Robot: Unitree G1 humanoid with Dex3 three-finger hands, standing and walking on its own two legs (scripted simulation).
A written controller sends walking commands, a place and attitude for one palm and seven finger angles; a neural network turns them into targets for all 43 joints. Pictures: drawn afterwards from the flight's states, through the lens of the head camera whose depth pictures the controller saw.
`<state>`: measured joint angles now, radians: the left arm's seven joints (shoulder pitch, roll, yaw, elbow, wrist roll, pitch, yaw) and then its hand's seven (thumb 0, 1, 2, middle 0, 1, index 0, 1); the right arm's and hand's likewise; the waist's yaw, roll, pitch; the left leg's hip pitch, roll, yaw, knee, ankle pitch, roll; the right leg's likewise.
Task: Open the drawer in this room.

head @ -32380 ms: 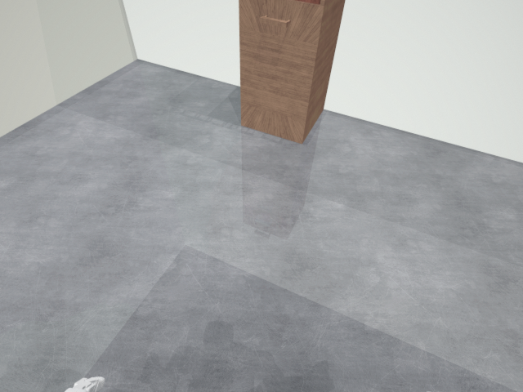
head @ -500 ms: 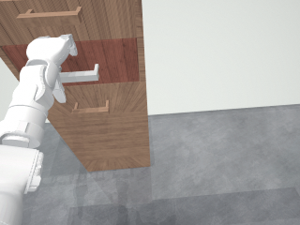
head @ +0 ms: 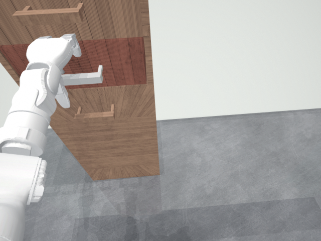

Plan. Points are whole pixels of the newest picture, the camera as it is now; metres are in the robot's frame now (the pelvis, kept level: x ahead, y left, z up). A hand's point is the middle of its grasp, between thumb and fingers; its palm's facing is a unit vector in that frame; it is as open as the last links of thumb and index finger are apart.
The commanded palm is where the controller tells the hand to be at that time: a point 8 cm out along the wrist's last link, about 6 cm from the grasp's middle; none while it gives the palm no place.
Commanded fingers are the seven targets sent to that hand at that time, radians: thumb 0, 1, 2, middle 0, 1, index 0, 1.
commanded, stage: re-aim the fingers above the handle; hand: left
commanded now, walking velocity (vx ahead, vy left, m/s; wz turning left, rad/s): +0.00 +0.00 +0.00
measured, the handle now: (79, 74) +0.55 +0.25 +0.11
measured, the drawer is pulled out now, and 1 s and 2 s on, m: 0.00 0.00 0.00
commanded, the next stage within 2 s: lower the fingers behind the handle in 1.78 s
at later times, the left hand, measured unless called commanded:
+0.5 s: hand (50, 71) +0.47 +0.27 +0.18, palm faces +0.05 +0.01 -1.00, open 13.8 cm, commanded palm +0.45 +0.25 +0.23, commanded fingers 0.00 -0.50 0.30 -0.30 -1.20 -0.30 -1.20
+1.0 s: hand (35, 70) +0.48 +0.31 +0.18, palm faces -0.04 +0.04 -1.00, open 13.8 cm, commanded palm +0.46 +0.27 +0.23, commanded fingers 0.00 -0.50 0.30 -0.30 -1.20 -0.30 -1.20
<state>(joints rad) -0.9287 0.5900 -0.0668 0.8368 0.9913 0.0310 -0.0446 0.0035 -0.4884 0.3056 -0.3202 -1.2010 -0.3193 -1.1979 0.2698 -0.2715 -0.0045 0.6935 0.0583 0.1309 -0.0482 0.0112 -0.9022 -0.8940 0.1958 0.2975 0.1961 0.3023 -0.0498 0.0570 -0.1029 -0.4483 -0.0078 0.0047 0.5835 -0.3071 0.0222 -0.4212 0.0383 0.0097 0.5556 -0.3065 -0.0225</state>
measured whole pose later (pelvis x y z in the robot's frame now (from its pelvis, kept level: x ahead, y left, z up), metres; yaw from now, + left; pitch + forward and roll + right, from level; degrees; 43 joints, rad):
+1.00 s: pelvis +0.00 +0.01 +0.00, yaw -1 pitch +12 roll -1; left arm -1.01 0.71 -0.06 0.98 1.03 0.10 -0.09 0.00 -0.48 0.31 -0.32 -1.20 -0.32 -1.20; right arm 0.31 -0.26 0.00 0.69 0.06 0.13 -0.05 0.01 -0.90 -0.89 0.20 0.30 0.20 0.30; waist -0.06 0.06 -0.11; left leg -0.48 -0.01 0.02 0.58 -0.30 0.03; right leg -0.45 0.04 0.02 0.54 -0.29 -0.01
